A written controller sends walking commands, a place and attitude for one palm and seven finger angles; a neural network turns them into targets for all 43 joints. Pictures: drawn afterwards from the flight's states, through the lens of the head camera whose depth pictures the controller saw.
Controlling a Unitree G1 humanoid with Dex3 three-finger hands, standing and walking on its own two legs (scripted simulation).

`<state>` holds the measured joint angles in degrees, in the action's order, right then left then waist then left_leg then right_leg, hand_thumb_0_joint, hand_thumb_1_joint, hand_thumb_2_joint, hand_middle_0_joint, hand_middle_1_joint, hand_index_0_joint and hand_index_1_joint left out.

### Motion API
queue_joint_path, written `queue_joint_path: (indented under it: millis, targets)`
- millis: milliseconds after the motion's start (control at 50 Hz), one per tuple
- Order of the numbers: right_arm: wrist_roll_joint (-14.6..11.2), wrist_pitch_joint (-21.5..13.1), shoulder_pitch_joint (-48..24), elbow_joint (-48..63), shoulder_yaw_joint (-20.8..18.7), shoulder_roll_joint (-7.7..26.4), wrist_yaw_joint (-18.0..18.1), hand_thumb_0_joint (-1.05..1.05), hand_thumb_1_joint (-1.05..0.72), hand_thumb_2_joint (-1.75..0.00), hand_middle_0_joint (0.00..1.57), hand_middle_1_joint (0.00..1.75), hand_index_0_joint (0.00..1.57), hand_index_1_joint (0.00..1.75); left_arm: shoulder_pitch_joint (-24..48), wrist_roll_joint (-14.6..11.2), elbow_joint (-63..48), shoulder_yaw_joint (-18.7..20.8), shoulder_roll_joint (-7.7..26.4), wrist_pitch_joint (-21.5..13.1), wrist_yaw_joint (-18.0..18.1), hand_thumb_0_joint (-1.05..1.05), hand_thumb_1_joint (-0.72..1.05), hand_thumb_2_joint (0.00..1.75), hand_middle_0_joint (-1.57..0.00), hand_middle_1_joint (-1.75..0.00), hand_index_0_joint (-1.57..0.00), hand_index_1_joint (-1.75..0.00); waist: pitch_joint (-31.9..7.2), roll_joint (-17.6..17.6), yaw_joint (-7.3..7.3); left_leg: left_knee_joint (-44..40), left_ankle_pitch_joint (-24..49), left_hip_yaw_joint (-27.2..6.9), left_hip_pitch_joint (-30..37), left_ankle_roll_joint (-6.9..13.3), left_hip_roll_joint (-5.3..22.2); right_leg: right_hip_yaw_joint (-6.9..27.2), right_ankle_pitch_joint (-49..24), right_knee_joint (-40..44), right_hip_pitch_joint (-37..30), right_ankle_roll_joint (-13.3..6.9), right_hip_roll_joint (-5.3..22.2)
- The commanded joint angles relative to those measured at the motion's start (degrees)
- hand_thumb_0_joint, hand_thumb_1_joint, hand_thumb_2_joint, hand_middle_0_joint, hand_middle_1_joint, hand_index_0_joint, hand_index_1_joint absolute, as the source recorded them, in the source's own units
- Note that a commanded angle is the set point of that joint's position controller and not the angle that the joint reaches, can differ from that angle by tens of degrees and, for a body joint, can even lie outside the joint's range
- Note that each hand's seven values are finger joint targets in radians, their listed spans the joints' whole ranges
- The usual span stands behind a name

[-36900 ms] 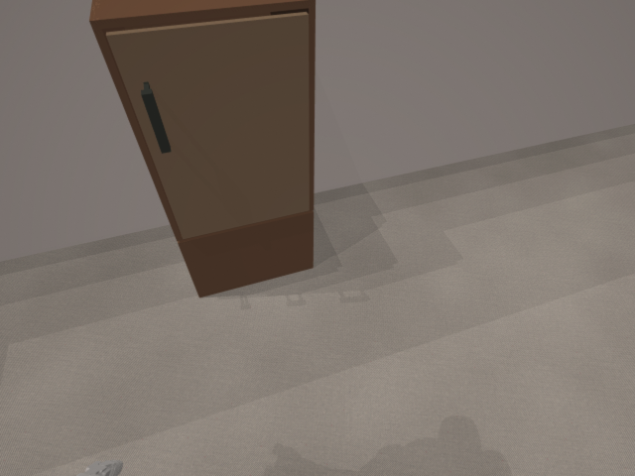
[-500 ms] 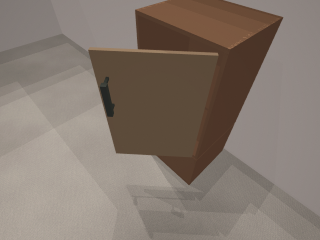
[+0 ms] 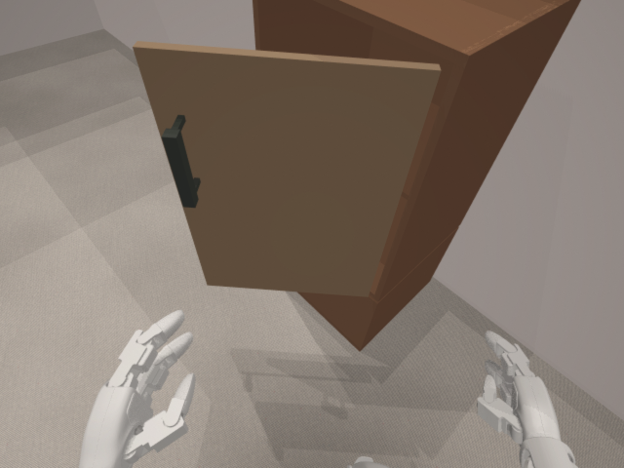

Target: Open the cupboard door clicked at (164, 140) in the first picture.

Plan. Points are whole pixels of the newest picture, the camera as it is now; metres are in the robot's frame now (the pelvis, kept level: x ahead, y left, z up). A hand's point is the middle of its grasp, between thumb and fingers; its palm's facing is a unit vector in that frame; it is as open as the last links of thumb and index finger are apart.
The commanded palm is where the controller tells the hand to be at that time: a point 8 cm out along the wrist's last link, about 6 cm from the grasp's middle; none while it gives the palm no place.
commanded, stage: raise the hand with hooked fingers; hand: left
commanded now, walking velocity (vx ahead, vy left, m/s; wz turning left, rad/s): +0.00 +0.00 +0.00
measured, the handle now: (185, 163) +0.55 +0.24 +0.07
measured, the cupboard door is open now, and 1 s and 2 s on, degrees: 43 43 43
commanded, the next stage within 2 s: move the hooked fingers beside the handle in 1.74 s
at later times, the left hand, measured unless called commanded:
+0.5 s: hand (113, 394) +0.20 +0.23 +0.03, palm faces +0.03 -1.00 -0.06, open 11.2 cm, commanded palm +0.16 +0.28 +0.04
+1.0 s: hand (62, 348) +0.24 +0.29 +0.06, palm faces +0.03 -1.00 -0.06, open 13.8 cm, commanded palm +0.22 +0.34 +0.07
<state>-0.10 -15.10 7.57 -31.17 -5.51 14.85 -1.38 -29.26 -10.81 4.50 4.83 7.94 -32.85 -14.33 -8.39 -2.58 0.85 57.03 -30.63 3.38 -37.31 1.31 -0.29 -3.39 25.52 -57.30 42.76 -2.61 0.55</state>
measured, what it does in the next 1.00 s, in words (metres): stands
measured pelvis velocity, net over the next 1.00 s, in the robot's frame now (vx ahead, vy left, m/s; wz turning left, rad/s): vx -0.01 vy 0.03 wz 0.03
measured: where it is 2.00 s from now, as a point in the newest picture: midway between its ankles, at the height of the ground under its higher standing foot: outside the picture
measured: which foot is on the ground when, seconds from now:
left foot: down 0.00-1.00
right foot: down 0.00-1.00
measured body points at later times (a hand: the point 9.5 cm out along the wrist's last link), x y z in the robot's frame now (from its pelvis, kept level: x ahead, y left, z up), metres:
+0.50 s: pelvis -0.01 +0.00 -0.01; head +0.07 +0.00 +0.43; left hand +0.19 +0.29 +0.04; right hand +0.15 -0.24 -0.11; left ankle -0.02 +0.10 -0.68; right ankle +0.03 -0.09 -0.68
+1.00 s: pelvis -0.01 +0.03 +0.00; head +0.05 +0.05 +0.45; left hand +0.23 +0.35 +0.06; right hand +0.18 -0.19 -0.06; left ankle -0.02 +0.10 -0.68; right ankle +0.03 -0.09 -0.68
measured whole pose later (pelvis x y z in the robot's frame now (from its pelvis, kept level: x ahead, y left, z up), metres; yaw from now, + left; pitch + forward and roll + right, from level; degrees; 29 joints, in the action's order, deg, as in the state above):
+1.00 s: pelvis -0.01 +0.03 +0.00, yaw +2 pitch +12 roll -3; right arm -2.0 -13.0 14.7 -29.2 2.7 14.4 2.7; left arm -8.3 -19.8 13.2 20.1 21.7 -17.3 -25.7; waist -6.0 0.6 -0.4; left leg 57.9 -29.6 0.6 -40.3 3.6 -0.8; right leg -6.0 22.5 -52.7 42.1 -0.3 1.1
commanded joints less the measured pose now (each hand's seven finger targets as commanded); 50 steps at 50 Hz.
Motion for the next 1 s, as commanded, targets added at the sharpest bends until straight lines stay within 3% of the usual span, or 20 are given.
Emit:
queue_joint_path:
  millis: [0,60,80,100,160,200,240,280,320,380,400,460,560,580,620,640,700,740,900,980]
  targets:
    - [-0.7,1.0,-2.8,11.8,-1.1,4.5,0.5,0.0,-0.9,-0.9,0.2,0.3,0.2,0.3,-8.8,-4.5,-15.8,11.1,10.0,-3.3,-2.1,0.0,0.46,0.71,-0.23,-0.58,-0.23,-0.58,-11.2,7.7,-5.35,-0.9,22.1,-2.0,-7.4,-1.5,-2.0,5.3,-22.4,0.8,-11.8,0.1,0.4]
    - [-0.7,1.5,0.9,11.4,-0.7,3.6,1.6,0.0,-0.9,-0.9,0.2,0.3,0.2,0.3,-2.6,-5.4,-24.0,10.7,9.9,-4.1,-0.9,0.0,0.39,0.68,-0.24,-0.63,-0.24,-0.63,-13.3,9.1,-1.78,1.8,23.6,-3.7,-5.8,-0.8,-0.7,5.5,-25.1,1.2,-9.6,1.0,0.3]
    - [-0.4,1.5,2.0,10.9,-0.3,4.2,2.1,0.0,-0.9,-0.9,0.2,0.3,0.2,0.3,1.3,-5.9,-26.6,9.8,10.7,-4.8,-1.7,0.0,0.36,0.67,-0.24,-0.64,-0.24,-0.64,-13.4,6.4,0.15,3.4,23.1,-4.6,-6.4,-0.4,-0.4,5.9,-25.3,0.6,-8.4,1.3,-0.1]
    - [-0.5,1.2,2.2,10.2,-0.3,4.1,2.5,0.0,-0.9,-0.9,0.2,0.3,0.2,0.3,2.3,-5.8,-27.1,9.0,10.4,-5.4,-2.7,0.0,0.34,0.66,-0.24,-0.66,-0.24,-0.66,-14.4,6.5,0.82,4.4,22.8,-4.8,-6.6,-0.2,0.1,5.9,-24.8,0.9,-7.7,1.5,0.0]
    - [-1.1,-0.4,2.4,7.8,0.4,5.1,3.2,0.0,-0.9,-0.9,0.2,0.3,0.2,0.3,4.7,-6.8,-22.0,8.0,10.9,-4.7,-7.4,0.0,0.27,0.63,-0.25,-0.7,-0.25,-0.7,-11.6,5.3,3.16,6.3,18.9,-5.3,-9.4,0.1,0.5,6.0,-19.0,2.5,-4.7,2.0,0.0]
    - [-1.7,-0.9,2.4,7.2,0.8,5.8,3.7,0.0,-0.9,-0.9,0.2,0.3,0.2,0.3,4.9,-8.2,-17.4,10.0,12.9,-1.4,-11.1,0.0,0.22,0.61,-0.25,-0.74,-0.25,-0.74,-12.2,5.0,2.58,6.6,18.3,-5.4,-10.8,0.3,0.5,6.7,-17.8,3.1,-6.3,2.0,0.1]
    - [-2.4,-1.1,1.6,7.7,0.8,6.2,4.1,0.0,-0.9,-0.9,0.2,0.3,0.2,0.3,3.4,-9.6,-15.6,13.4,14.9,2.7,-12.8,0.0,0.18,0.59,-0.25,-0.76,-0.25,-0.76,-16.0,3.1,0.98,4.9,18.4,-5.3,-11.0,0.4,0.2,6.9,-16.6,4.4,-10.6,2.4,0.8]
    - [-2.8,-0.6,0.7,8.0,0.9,6.0,4.3,0.0,-0.9,-0.9,0.2,0.3,0.2,0.3,1.9,-11.5,-11.6,17.6,17.0,7.2,-13.2,0.0,0.13,0.57,-0.25,-0.8,-0.25,-0.8,-16.3,1.5,-0.83,3.6,19.2,-5.5,-11.7,0.0,0.0,7.3,-17.8,5.2,-14.2,2.7,1.1]
    - [-2.8,-0.1,0.7,8.9,1.3,5.5,4.5,0.0,-0.9,-0.9,0.2,0.3,0.2,0.3,3.0,-12.4,-13.2,19.6,17.8,9.1,-12.4,0.0,0.08,0.55,-0.26,-0.82,-0.26,-0.82,-17.6,1.1,-1.66,1.7,18.5,-5.3,-11.7,-0.1,-0.3,7.7,-16.7,6.7,-16.7,3.3,2.0]
    - [-2.5,-0.3,0.5,8.9,1.7,5.1,4.6,0.0,-0.9,-0.9,0.2,0.3,0.2,0.3,4.7,-12.7,-12.6,20.7,18.2,9.0,-10.0,0.0,0.01,0.52,-0.26,-0.87,-0.26,-0.87,-14.5,0.5,-2.4,-0.5,18.3,-5.8,-11.2,-0.2,-0.1,6.6,-14.4,7.3,-16.1,2.7,1.4]
    - [-2.4,-0.4,1.3,9.0,1.8,5.0,4.5,0.0,-0.9,-0.9,0.2,0.3,0.2,0.3,4.8,-12.4,-12.9,19.8,17.3,8.4,-9.7,0.0,-0.01,0.51,-0.27,-0.88,-0.27,-0.88,-14.7,1.5,-2.18,-1.2,18.1,-5.3,-10.5,-0.2,-0.2,6.7,-14.0,7.8,-15.8,2.8,1.5]
    - [-2.4,-1.1,2.2,8.3,1.8,5.7,4.5,0.0,-0.9,-0.9,0.2,0.3,0.2,0.3,7.3,-11.8,-10.2,18.0,16.4,6.6,-9.1,0.0,-0.08,0.48,-0.27,-0.93,-0.27,-0.93,-10.2,1.9,-0.95,-2.8,14.7,-5.1,-10.1,0.0,-0.4,5.4,-5.3,9.5,-11.2,2.5,1.1]
    - [-2.7,-1.7,4.5,9.0,2.0,7.9,4.8,0.0,-0.9,-0.9,0.2,0.3,0.2,0.3,11.8,-11.2,-8.0,17.9,19.2,5.7,-10.1,0.0,-0.2,0.43,-0.28,-1.0,-0.28,-1.0,-8.4,3.9,-0.63,-5.5,11.6,-5.2,-7.5,0.3,-0.3,3.7,1.1,10.4,-8.2,1.6,0.4]
    - [-2.7,-1.7,4.6,9.1,2.1,8.2,4.9,0.0,-0.9,-0.9,0.2,0.3,0.2,0.3,14.0,-11.5,-7.9,18.3,20.2,5.9,-10.1,0.0,-0.22,0.42,-0.28,-1.02,-0.28,-1.02,-7.8,4.1,-0.72,-5.9,11.5,-5.6,-7.1,0.3,-0.3,3.3,1.1,10.0,-8.1,1.3,0.0]
    - [-2.7,-1.9,5.3,9.4,2.3,8.4,4.8,0.0,-0.9,-0.9,0.2,0.3,0.2,0.3,14.7,-11.2,-9.2,18.6,21.0,5.9,-9.9,0.0,-0.27,0.4,-0.28,-1.05,-0.28,-1.05,-9.4,7.8,-1.2,-7.5,12.4,-5.6,-4.3,0.1,-0.3,2.0,-1.4,9.3,-8.4,1.1,-0.2]
    - [-2.6,-1.9,5.7,9.4,2.3,8.5,4.8,0.0,-0.9,-0.9,0.2,0.3,0.2,0.3,15.0,-11.3,-9.3,19.4,21.6,5.9,-9.5,0.0,-0.29,0.39,-0.29,-1.07,-0.29,-1.07,-9.7,6.8,-1.26,-8.2,13.4,-6.0,-3.7,0.0,-0.2,1.2,-2.9,9.1,-9.0,1.0,-0.4]
    - [-2.4,-1.6,6.5,9.3,2.6,8.8,4.7,0.0,-0.9,-0.9,0.2,0.3,0.2,0.3,17.6,-10.9,-9.8,19.4,22.2,6.6,-8.9,0.0,-0.36,0.36,-0.29,-1.11,-0.29,-1.11,-10.3,9.1,-1.12,-9.2,17.1,-6.5,-0.5,-0.5,0.1,-0.3,-7.2,8.1,-8.9,0.7,-1.0]
    - [-2.4,-1.5,6.5,9.4,2.9,9.0,4.5,0.0,-0.9,-0.9,0.2,0.3,0.2,0.3,17.8,-10.6,-7.9,19.0,21.9,7.6,-8.7,0.0,-0.41,0.34,-0.29,-1.14,-0.29,-1.14,-8.5,9.9,-1.03,-9.9,17.3,-6.8,-0.2,-0.9,0.2,-0.9,-7.5,8.3,-8.1,0.7,-1.0]
    - [-2.6,-0.5,7.7,9.2,3.6,10.0,4.9,0.0,-0.9,-0.9,0.2,0.3,0.2,0.3,27.9,-10.5,-3.2,19.8,24.4,11.6,-11.4,0.0,-0.5,0.3,-0.3,-1.2,-0.3,-1.2,-8.7,8.2,-0.03,-11.3,19.8,-8.1,3.3,-2.2,0.8,-1.7,-9.5,9.0,-7.9,0.6,-1.8]
    - [-2.4,-0.7,7.6,8.9,3.8,10.0,5.2,0.0,-0.9,-0.9,0.2,0.3,0.2,0.3,32.5,-10.6,-2.4,21.4,26.9,12.3,-12.4,0.0,-0.5,0.3,-0.3,-1.2,-0.3,-1.2,-10.2,9.8,-0.71,-11.5,25.0,-8.6,5.9,-2.9,0.9,-1.7,-12.2,9.0,-9.1,0.2,-1.7]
